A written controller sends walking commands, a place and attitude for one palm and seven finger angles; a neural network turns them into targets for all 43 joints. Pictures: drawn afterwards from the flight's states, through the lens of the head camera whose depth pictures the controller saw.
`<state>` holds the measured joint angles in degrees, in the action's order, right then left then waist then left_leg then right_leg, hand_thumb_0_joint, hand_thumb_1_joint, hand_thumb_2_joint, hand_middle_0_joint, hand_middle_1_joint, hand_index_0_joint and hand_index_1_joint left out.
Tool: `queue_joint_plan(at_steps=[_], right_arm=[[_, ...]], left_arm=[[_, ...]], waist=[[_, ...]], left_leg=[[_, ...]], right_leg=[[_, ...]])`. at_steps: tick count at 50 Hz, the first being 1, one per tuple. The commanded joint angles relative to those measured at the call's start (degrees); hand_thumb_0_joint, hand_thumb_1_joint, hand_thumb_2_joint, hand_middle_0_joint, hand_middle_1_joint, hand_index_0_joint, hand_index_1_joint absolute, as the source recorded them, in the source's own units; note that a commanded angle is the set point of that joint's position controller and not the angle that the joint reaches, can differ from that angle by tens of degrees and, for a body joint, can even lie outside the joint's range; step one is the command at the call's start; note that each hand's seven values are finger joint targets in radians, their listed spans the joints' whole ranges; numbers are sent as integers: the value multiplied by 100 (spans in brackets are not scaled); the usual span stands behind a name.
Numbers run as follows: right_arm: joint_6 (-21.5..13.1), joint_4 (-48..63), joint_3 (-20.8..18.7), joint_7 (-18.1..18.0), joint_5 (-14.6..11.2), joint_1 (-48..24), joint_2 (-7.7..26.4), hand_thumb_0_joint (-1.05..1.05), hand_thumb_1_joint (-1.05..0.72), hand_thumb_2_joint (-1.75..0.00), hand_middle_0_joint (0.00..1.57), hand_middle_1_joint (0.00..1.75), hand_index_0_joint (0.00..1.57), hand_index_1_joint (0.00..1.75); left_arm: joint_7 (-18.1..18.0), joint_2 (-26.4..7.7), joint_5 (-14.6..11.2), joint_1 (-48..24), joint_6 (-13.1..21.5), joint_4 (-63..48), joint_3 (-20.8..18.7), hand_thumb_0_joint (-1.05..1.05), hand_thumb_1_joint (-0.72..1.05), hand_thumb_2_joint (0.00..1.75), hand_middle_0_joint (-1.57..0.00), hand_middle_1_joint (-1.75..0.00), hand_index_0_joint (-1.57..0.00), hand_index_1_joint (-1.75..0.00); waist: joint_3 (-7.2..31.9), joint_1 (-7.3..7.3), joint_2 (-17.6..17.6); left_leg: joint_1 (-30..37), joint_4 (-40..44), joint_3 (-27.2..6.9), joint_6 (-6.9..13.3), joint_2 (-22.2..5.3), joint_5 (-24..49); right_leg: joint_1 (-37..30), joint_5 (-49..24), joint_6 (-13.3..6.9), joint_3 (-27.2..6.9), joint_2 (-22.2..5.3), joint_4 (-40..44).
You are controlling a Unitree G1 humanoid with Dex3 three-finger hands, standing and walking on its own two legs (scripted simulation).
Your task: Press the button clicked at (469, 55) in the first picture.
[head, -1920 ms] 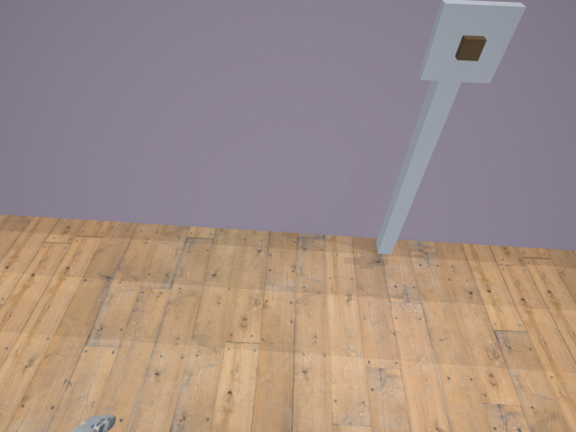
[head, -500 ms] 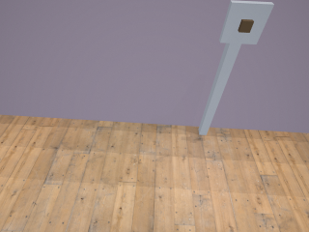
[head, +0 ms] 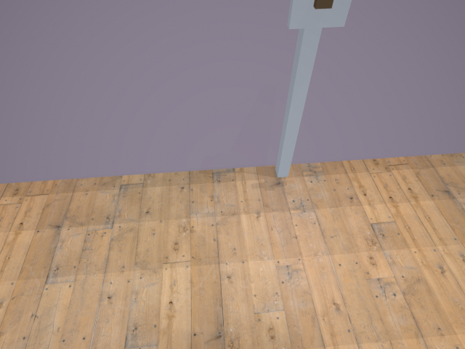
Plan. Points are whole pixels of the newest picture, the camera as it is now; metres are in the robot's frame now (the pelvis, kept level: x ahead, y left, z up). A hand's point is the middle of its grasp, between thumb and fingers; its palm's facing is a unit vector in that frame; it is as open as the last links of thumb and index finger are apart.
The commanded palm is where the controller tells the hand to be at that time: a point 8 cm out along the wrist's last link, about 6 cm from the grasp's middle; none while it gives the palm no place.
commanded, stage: walk to a spot facing it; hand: left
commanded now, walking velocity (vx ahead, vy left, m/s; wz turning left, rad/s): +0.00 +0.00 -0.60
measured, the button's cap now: out of the picture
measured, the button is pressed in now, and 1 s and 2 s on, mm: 0 0 0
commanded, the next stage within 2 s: none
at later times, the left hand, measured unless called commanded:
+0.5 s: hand out of the picture +0.09 +0.25 -0.16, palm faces -0.17 -0.95 -0.24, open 7.3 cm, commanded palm none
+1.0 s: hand (174, 342) +0.15 +0.13 -0.13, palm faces -0.54 -0.80 -0.25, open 7.3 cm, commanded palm none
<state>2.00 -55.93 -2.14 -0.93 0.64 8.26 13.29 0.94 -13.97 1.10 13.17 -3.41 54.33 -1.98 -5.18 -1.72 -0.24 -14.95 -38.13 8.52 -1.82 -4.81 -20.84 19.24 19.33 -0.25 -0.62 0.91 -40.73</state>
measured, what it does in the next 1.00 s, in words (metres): steps on the spot, turning right: left foot, then right foot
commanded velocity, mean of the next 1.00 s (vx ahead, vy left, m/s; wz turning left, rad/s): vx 0.04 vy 0.00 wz -0.60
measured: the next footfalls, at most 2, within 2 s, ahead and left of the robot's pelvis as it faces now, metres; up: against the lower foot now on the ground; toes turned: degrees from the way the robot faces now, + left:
left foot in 0.44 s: +0.03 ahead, +0.16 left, +0.00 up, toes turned -13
right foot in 0.84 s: -0.07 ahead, -0.10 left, +0.00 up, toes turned -34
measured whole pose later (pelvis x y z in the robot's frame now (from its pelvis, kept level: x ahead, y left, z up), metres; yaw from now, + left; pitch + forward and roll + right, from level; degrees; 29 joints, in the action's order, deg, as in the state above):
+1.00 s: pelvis -0.06 +0.03 +0.01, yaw -34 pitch -1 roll +0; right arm 3.7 -54.3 -3.8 -0.8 1.1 14.4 15.6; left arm 0.4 -12.1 1.1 8.3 -2.3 50.3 -2.8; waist -4.8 1.9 1.8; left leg -26.3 -60.0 4.2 -4.7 -7.0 -25.2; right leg 15.7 15.3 -0.9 0.2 0.7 -31.4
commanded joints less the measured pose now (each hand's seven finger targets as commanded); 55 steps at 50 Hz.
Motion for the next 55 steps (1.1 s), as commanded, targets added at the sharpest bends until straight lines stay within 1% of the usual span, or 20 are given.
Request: queue_joint_plan(at_steps=[1,4,6,15,19,20,21,22,25,27,34,39,40,41,42,43,44,47,50,55], right_arm=[[-27,845,-227,-62,-12,-462,781,0,-90,-90,20,30,20,30],[-83,633,-259,-18,12,-228,750,0,-90,-90,20,30,20,30],[-82,562,-244,-34,19,-122,619,0,-90,-90,20,30,20,30],[-126,755,-219,-103,-49,-254,482,0,-90,-90,20,30,20,30],[-216,651,-213,-159,-106,408,505,0,-90,-90,20,30,20,30],[-269,581,-227,-191,-98,777,631,0,-90,-90,20,30,20,30],[-306,611,-304,-205,-30,758,1079,0,-90,-90,20,30,20,30],[-253,802,-361,-186,11,513,1445,0,-90,-90,20,30,20,30],[-281,1016,-198,-174,70,-346,909,0,-90,-90,20,30,20,30],[-311,968,-203,-161,77,-141,850,0,-90,-90,20,30,20,30],[-279,630,-333,-102,89,800,1050,0,-90,-90,20,30,20,30],[-234,571,-414,-41,82,727,1215,0,-90,-90,20,30,20,30],[-220,593,-401,-25,63,738,1185,0,-90,-90,20,30,20,30],[-200,654,-332,21,9,858,921,0,-90,-90,20,30,20,30],[-185,989,-187,25,25,517,510,0,-90,-90,20,30,20,30],[-108,1036,-207,-71,4,256,678,0,-90,-90,20,30,20,30],[-89,1031,-204,-84,-5,125,623,0,-90,-90,20,30,20,30],[-33,766,-219,11,89,426,674,0,-90,-90,20,30,20,30],[-75,755,-227,95,105,453,630,0,-90,-90,20,30,20,30],[-243,841,-222,116,52,628,552,0,-90,-90,20,30,20,30]], left_arm=[[-182,-1504,13,946,236,-396,-399,0,90,90,-20,-30,-20,-30],[-199,-1108,4,51,249,-618,-342,0,90,90,-20,-30,-20,-30],[-194,-1006,9,143,276,-605,-337,0,90,90,-20,-30,-20,-30],[-173,-1079,53,379,187,-516,-457,0,90,90,-20,-30,-20,-30],[-167,-1100,36,-65,122,-620,-469,0,90,90,-20,-30,-20,-30],[-157,-990,1,-233,108,-714,-449,0,90,90,-20,-30,-20,-30],[-98,-647,-45,-204,79,-831,-389,0,90,90,-20,-30,-20,-30],[-44,-546,1,-209,83,-940,-395,0,90,90,-20,-30,-20,-30],[65,-796,88,-74,25,-701,-541,0,90,90,-20,-30,-20,-30],[118,-596,68,-88,6,-688,-454,0,90,90,-20,-30,-20,-30],[159,-400,24,-883,24,-942,-319,0,90,90,-20,-30,-20,-30],[131,-471,7,-599,117,-855,-323,0,90,90,-20,-30,-20,-30],[108,-605,13,-284,176,-771,-369,0,90,90,-20,-30,-20,-30],[35,-1139,49,205,277,-619,-448,0,90,90,-20,-30,-20,-30],[-66,-1700,17,549,310,-530,-563,0,90,90,-20,-30,-20,-30],[-142,-1601,-53,669,256,-513,-552,0,90,90,-20,-30,-20,-30],[-186,-1490,-23,311,222,-569,-578,0,90,90,-20,-30,-20,-30],[-150,-1098,13,-493,197,-803,-427,0,90,90,-20,-30,-20,-30],[-97,-1179,45,-432,256,-739,-423,0,90,90,-20,-30,-20,-30],[-48,-1273,58,-401,319,-657,-451,0,90,90,-20,-30,-20,-30]], waist=[[567,-376,-1635],[507,107,-552],[838,87,-473],[1016,-84,-841],[1162,234,-908],[1214,435,-604],[1052,421,725],[644,327,1701],[236,-81,797],[272,-1,824],[371,454,1095],[654,298,1177],[812,112,878],[1213,-89,-353],[1225,-244,-1753],[1241,-364,-1251],[1068,-232,-1467],[715,169,-873],[530,129,-837],[479,190,-979]], left_leg=[[-1763,-2683,-1015,-76,286,-1277],[-1695,-2816,-1129,-114,46,-225],[-1456,-2495,-1008,-177,122,-96],[-978,-781,-950,-136,381,-420],[325,1018,-875,-7,511,176],[1164,1636,-1034,91,265,471],[1778,2374,-2259,462,-869,16],[1128,2663,-3141,885,-2129,268],[-149,2394,-2006,1025,-1536,918],[320,2087,-1270,906,-1100,1786],[1026,1703,-758,987,-1391,3155],[805,955,-356,649,-1462,3219],[361,290,-90,366,-1342,2831],[-718,-972,292,-30,-1006,1635],[-2141,-2273,131,-297,-192,-1448],[-2045,-2670,-696,-212,-265,-1427],[-2123,-2835,-789,-218,-310,-1226],[-1648,-2478,-600,-315,-311,-357],[-1293,-1781,-407,-296,-157,-268],[-538,-438,-389,-176,96,-418]], right_leg=[[-589,-1590,-833,-3477,-2082,2713],[-542,-1333,-1022,-2575,-1482,2355],[-774,-1874,-972,-2224,-1258,2156],[-1069,-2152,-1015,-2669,-1025,2060],[-387,-2119,-652,-2696,-771,1761],[279,-1526,-403,-2431,-475,1415],[1494,-240,-79,-1626,278,465],[1943,1196,236,-539,532,-1044],[1495,444,400,-474,26,-2990],[1597,288,452,-201,-48,-2863],[988,531,432,385,-270,-956],[-164,50,187,605,-128,601],[-1012,-654,104,593,-156,1380],[-2314,-1858,-250,-499,-1103,1866],[-2626,-4292,-860,-2300,-2433,1909],[-2148,-4103,-1206,-2067,-2405,1902],[-1855,-3368,-1226,-2110,-2121,1955],[-967,-910,-947,-1457,-1448,2322],[-460,832,-948,-1640,-1288,2659],[-108,1213,-1014,-2093,-1247,2642]])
